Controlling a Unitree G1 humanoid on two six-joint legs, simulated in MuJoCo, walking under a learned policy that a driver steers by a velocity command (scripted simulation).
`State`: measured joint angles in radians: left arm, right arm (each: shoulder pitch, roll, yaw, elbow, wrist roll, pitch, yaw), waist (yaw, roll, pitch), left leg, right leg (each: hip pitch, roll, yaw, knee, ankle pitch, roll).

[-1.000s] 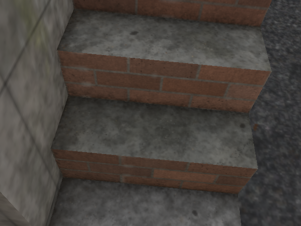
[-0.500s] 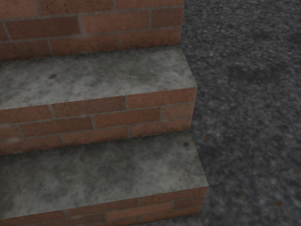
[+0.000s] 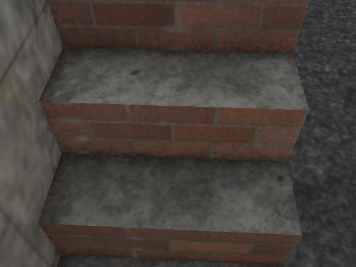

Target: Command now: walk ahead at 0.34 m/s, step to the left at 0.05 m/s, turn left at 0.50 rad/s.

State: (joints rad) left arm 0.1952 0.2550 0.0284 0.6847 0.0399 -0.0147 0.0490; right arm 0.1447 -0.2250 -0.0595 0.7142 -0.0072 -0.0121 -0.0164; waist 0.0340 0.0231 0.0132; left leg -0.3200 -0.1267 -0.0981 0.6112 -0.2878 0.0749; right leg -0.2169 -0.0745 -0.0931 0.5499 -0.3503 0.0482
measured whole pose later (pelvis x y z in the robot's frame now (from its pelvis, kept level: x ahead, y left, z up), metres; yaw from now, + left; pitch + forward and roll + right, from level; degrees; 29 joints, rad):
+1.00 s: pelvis -0.04 -0.11 +0.01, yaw +9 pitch +2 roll +1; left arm 0.23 0.22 0.06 0.70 0.03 0.00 0.04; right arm 0.19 -0.20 -0.05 0.71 0.00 0.03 -0.06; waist 0.02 -0.03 0.03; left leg -0.22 -0.07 0.02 0.56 -0.45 0.00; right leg -0.33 0.09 0.11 0.49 -0.17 -0.06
